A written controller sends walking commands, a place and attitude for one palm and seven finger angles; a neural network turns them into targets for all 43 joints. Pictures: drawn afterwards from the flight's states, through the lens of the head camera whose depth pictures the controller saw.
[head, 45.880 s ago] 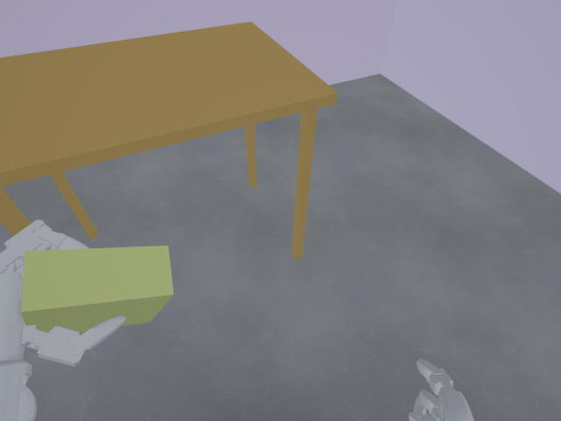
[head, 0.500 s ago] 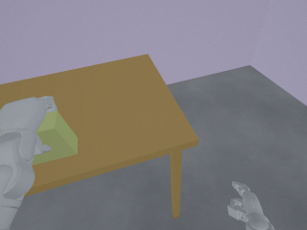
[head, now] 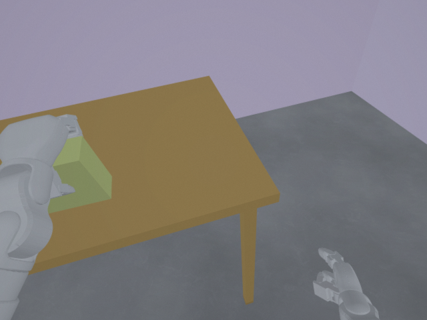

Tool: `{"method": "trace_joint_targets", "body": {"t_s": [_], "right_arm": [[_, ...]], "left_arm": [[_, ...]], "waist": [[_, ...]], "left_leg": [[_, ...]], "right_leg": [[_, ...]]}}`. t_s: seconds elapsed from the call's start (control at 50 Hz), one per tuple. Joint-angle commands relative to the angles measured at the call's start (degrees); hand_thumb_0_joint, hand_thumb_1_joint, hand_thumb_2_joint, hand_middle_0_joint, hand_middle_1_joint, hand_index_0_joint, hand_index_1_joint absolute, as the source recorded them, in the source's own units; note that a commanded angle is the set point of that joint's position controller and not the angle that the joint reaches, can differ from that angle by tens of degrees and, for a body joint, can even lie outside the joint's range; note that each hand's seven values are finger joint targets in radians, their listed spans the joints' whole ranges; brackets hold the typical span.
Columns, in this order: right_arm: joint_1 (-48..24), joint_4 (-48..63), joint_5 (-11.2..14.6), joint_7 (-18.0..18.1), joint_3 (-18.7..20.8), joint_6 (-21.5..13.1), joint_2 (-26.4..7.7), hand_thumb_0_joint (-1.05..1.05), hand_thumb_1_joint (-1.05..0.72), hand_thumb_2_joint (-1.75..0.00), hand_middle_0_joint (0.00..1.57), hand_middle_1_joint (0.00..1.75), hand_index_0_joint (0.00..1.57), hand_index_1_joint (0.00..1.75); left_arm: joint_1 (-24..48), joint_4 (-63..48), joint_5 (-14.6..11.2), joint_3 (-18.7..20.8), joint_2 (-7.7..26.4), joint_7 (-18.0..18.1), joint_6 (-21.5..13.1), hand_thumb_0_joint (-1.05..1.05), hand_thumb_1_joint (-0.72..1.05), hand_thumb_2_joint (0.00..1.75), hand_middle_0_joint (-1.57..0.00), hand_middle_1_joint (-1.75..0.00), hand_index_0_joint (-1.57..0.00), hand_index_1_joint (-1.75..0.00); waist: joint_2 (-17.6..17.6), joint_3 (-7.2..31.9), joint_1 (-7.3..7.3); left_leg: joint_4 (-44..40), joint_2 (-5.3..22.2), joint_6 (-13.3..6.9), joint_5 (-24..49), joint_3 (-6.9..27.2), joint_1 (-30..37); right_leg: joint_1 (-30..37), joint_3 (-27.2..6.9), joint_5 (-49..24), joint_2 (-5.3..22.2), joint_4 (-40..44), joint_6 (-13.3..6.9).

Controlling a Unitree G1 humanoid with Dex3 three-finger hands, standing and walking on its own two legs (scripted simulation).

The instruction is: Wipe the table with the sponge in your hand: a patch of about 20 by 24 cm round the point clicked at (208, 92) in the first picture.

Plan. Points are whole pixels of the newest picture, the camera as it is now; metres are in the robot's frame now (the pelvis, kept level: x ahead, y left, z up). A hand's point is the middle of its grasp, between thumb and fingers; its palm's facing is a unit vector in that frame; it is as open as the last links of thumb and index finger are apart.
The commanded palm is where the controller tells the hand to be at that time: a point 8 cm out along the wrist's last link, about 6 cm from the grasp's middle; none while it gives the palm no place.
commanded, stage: lift the sponge slowly off the table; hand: left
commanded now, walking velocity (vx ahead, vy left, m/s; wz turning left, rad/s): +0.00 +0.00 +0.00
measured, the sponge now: (68, 183) +0.27 +0.33 +0.14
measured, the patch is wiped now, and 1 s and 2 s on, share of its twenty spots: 0.95 0.95 0.95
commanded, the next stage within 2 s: bring the sponge back beside the body in 0.24 s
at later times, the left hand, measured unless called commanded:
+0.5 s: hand (58, 163) +0.26 +0.30 +0.21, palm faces +0.14 +0.00 -0.99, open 9.8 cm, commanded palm +0.22 +0.32 +0.28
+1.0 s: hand (53, 184) +0.23 +0.30 +0.19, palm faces +0.16 -0.03 -0.99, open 9.8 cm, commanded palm +0.18 +0.31 +0.27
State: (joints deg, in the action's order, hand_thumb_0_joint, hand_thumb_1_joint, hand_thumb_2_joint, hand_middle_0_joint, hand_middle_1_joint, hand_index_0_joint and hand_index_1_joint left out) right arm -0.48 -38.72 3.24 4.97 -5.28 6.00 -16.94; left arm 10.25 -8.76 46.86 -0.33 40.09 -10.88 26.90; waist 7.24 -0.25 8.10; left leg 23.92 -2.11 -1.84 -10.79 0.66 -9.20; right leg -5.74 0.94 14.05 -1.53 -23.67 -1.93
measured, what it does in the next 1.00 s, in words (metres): stands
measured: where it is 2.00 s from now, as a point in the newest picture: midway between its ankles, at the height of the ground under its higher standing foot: outside the picture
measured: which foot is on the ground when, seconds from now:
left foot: down 0.00-1.00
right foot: down 0.00-1.00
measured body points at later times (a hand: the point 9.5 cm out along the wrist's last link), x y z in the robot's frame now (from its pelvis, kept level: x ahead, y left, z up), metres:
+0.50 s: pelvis +0.00 -0.01 +0.00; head -0.02 -0.05 +0.44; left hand +0.25 +0.30 +0.26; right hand +0.25 -0.20 -0.08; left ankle +0.03 +0.10 -0.74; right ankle -0.01 -0.10 -0.74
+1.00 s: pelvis -0.01 +0.00 +0.00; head -0.03 -0.05 +0.44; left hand +0.22 +0.29 +0.25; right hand +0.26 -0.19 -0.07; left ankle +0.03 +0.10 -0.74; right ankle -0.01 -0.10 -0.74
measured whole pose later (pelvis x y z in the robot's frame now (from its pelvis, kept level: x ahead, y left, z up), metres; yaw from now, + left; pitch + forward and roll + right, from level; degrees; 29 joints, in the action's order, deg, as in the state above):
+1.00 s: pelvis -0.01 +0.00 +0.00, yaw -1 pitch -6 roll +0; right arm -1.5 -37.8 3.0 5.4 -5.2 5.5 -16.6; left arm 1.1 -18.6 45.0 0.4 39.7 -10.3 28.6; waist 7.5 -0.7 9.2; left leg 25.9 -1.6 -1.5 -11.3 0.3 -9.0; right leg -5.9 0.5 14.5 -2.1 -25.9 -2.3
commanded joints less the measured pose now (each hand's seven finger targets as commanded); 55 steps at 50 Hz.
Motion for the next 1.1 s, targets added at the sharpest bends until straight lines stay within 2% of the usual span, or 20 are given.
{"method": "trace_joint_targets", "body": {"t_s": [0.0,0.02,0.1,0.16,0.26,0.32,0.38,0.4,0.46,0.5,0.52,0.56,0.62,0.72,0.88,0.9,0.94,1.0,1.02,1.08], "right_arm": [[-14.85,10.6,-0.14,0.26,2.24,-2.74,-5.39,0.0,-0.9,-0.9,0.2,0.3,0.2,0.3],[-14.01,10.08,-0.19,0.27,1.9,-2.78,-5.3,0.0,-0.9,-0.9,0.2,0.3,0.2,0.3],[-15.2,11.26,0.05,0.14,2.15,-2.61,-5.34,0.0,-0.9,-0.9,0.2,0.3,0.2,0.3],[-13.23,10.28,0.06,0.43,2.29,-2.27,-5.92,0.0,-0.9,-0.9,0.2,0.3,0.2,0.3],[-13.16,10.49,0.04,0.91,2.26,-2.79,-6.0,0.0,-0.9,-0.9,0.2,0.3,0.2,0.3],[-13.81,11.3,-0.04,1.16,1.88,-3.81,-5.08,0.0,-0.9,-0.9,0.2,0.3,0.2,0.3],[-12.65,10.84,-0.46,1.02,2.54,-3.28,-5.42,0.0,-0.9,-0.9,0.2,0.3,0.2,0.3],[-14.29,11.77,-0.22,0.85,2.18,-3.52,-4.93,0.0,-0.9,-0.9,0.2,0.3,0.2,0.3],[-12.82,10.75,-0.53,0.4,2.58,-3.17,-5.15,0.0,-0.9,-0.9,0.2,0.3,0.2,0.3],[-14.83,11.51,-0.28,0.14,2.42,-3.2,-4.87,0.0,-0.9,-0.9,0.2,0.3,0.2,0.3],[-13.68,10.9,-0.51,0.07,2.27,-3.11,-4.89,0.0,-0.9,-0.9,0.2,0.3,0.2,0.3],[-13.63,10.79,-0.4,-0.22,2.72,-2.31,-5.37,0.0,-0.9,-0.9,0.2,0.3,0.2,0.3],[-14.52,11.55,-0.02,-0.01,2.04,-2.8,-4.98,0.0,-0.9,-0.9,0.2,0.3,0.2,0.3],[-15.04,11.61,-0.04,0.68,1.96,-3.49,-5.12,0.0,-0.9,-0.9,0.2,0.3,0.2,0.3],[-14.88,11.35,-0.72,1.16,2.42,-3.65,-4.68,0.0,-0.9,-0.9,0.2,0.3,0.2,0.3],[-16.52,12.01,-0.42,1.13,2.08,-3.9,-4.29,0.0,-0.9,-0.9,0.2,0.3,0.2,0.3],[-14.89,10.87,-0.68,0.78,2.28,-3.66,-4.1,0.0,-0.9,-0.9,0.2,0.3,0.2,0.3],[-16.62,11.85,-0.41,0.37,2.21,-3.43,-4.11,0.0,-0.9,-0.9,0.2,0.3,0.2,0.3],[-15.65,11.58,-0.51,0.24,1.86,-3.38,-3.76,0.0,-0.9,-0.9,0.2,0.3,0.2,0.3],[-15.52,11.6,-0.64,0.03,2.35,-2.74,-4.38,0.0,-0.9,-0.9,0.2,0.3,0.2,0.3]], "left_arm": [[19.73,-8.68,2.02,14.44,20.3,2.34,1.87,0.0,0.1,1.3,-1.2,-1.6,-1.2,-1.6],[20.56,-7.34,2.25,11.89,18.23,2.1,2.14,0.0,0.1,1.3,-1.2,-1.6,-1.2,-1.6],[18.99,-10.23,1.29,13.52,19.53,0.54,2.7,0.0,0.1,1.3,-1.2,-1.6,-1.2,-1.6],[18.08,-6.64,1.11,11.61,18.57,-0.61,2.85,0.0,0.1,1.3,-1.2,-1.6,-1.2,-1.6],[22.24,-7.97,2.13,10.57,19.21,-1.58,1.85,0.0,0.1,1.3,-1.2,-1.6,-1.2,-1.6],[23.99,-11.88,2.49,11.33,19.75,-1.0,0.45,0.0,0.1,1.3,-1.2,-1.6,-1.2,-1.6],[18.4,-11.34,1.9,14.19,21.04,-0.11,-1.05,0.0,0.1,1.3,-1.2,-1.6,-1.2,-1.6],[18.91,-13.81,1.78,15.21,21.26,0.27,-1.11,0.0,0.1,1.3,-1.2,-1.6,-1.2,-1.6],[15.91,-12.57,0.76,14.87,19.78,1.71,-0.72,0.0,0.1,1.3,-1.2,-1.6,-1.2,-1.6],[14.13,-13.09,0.41,16.39,20.31,2.25,0.57,0.0,0.1,1.3,-1.2,-1.6,-1.2,-1.6],[12.63,-11.36,0.4,14.83,18.65,2.43,1.34,0.0,0.1,1.3,-1.2,-1.6,-1.2,-1.6],[10.49,-12.52,-0.6,15.64,19.25,2.35,1.88,0.0,0.1,1.3,-1.2,-1.6,-1.2,-1.6],[10.5,-13.16,-0.45,13.1,16.7,2.01,2.98,0.0,0.1,1.3,-1.2,-1.6,-1.2,-1.6],[11.86,-15.44,0.27,12.34,17.11,1.41,2.97,0.0,0.1,1.3,-1.2,-1.6,-1.2,-1.6],[9.85,-19.8,1.1,14.04,18.1,3.0,0.96,0.0,0.1,1.3,-1.2,-1.6,-1.2,-1.6],[10.22,-21.02,1.35,14.71,18.17,3.38,1.52,0.0,0.1,1.3,-1.2,-1.6,-1.2,-1.6],[8.17,-20.09,0.8,13.81,16.39,4.05,1.58,0.0,0.1,1.3,-1.2,-1.6,-1.2,-1.6],[5.47,-21.31,0.33,14.99,16.26,4.44,2.89,0.0,0.1,1.3,-1.2,-1.6,-1.2,-1.6],[3.64,-20.21,-0.11,12.59,13.26,4.34,3.12,0.0,0.1,1.3,-1.2,-1.6,-1.2,-1.6],[0.93,-21.68,-1.09,13.38,13.6,4.25,3.38,0.0,0.1,1.3,-1.2,-1.6,-1.2,-1.6]], "waist": [[-1.78,13.69,0.71],[-2.96,13.54,-0.06],[-1.63,14.88,0.42],[-3.82,11.67,-0.82],[-1.97,13.05,-1.27],[-0.57,15.64,-0.71],[-1.69,14.53,-0.06],[-0.71,15.46,0.37],[-1.04,13.67,0.51],[-0.75,13.89,1.32],[-2.68,13.68,1.1],[-3.14,12.54,0.89],[-3.44,11.58,0.3],[-2.58,11.61,-0.34],[-0.59,11.37,0.56],[0.37,11.88,1.0],[0.06,11.18,0.79],[-0.48,11.54,1.57],[-2.75,10.68,1.12],[-2.73,9.71,1.16]], "left_leg": [[-2.49,-0.49,-0.03,10.98,2.28,2.57],[-2.44,-0.4,0.01,11.08,1.52,2.27],[-1.78,-0.46,-0.19,11.83,1.97,2.76],[-2.0,-0.29,-0.27,10.27,1.45,1.87],[-1.9,-0.46,-0.48,9.1,1.7,2.49],[-0.69,-0.8,-0.65,11.16,1.69,3.72],[-0.92,-0.9,-0.48,11.25,2.0,3.27],[-0.78,-0.8,-0.38,11.02,2.48,3.79],[-1.15,-0.65,-0.05,11.39,2.11,2.77],[-0.55,-0.62,0.13,11.13,2.38,2.32],[-0.4,-0.41,0.17,11.98,1.57,1.57],[-0.77,-0.41,0.15,11.03,1.61,1.51],[-0.74,-0.27,-0.03,9.87,1.36,1.41],[-0.51,-0.44,-0.31,8.25,1.49,2.11],[-1.47,-0.68,-0.17,8.26,2.28,3.56],[-1.16,-0.56,-0.11,7.7,2.64,3.69],[-1.75,-0.43,0.07,8.98,2.08,3.72],[-1.42,-0.33,0.23,9.12,2.46,3.38],[-1.48,-0.25,0.22,9.2,1.6,2.81],[-2.24,-0.14,0.22,8.31,1.82,2.69]], "right_leg": [[2.55,-5.32,-9.08,-0.8,3.04,-2.22],[2.64,-3.69,-9.17,-0.26,2.43,-1.71],[2.73,-5.14,-10.96,-0.57,2.26,-1.91],[1.07,-3.31,-9.72,-0.2,2.6,-0.98],[0.76,-3.14,-8.4,-0.06,2.52,-1.07],[2.06,-3.77,-9.73,0.03,1.56,-1.55],[2.37,-4.1,-10.31,-0.1,1.82,-1.48],[2.34,-5.81,-9.64,-0.55,2.13,-2.15],[2.35,-4.51,-10.39,-0.14,1.84,-1.66],[2.16,-6.95,-10.1,-0.46,1.84,-2.37],[2.87,-5.72,-11.29,0.2,1.01,-1.88],[2.23,-5.67,-10.86,-0.05,1.68,-1.42],[1.01,-5.2,-8.82,-0.04,1.63,-1.3],[0.29,-5.37,-6.87,0.02,2.0,-1.18],[0.76,-5.35,-5.89,-0.39,2.61,-1.52],[0.31,-7.16,-4.63,-0.8,2.86,-2.24],[1.04,-5.45,-5.97,-0.63,2.69,-1.81],[0.91,-7.34,-6.58,-1.06,2.67,-2.35],[1.25,-5.7,-6.69,-0.53,2.23,-1.66],[0.96,-5.63,-6.71,-0.65,2.66,-1.34]]}}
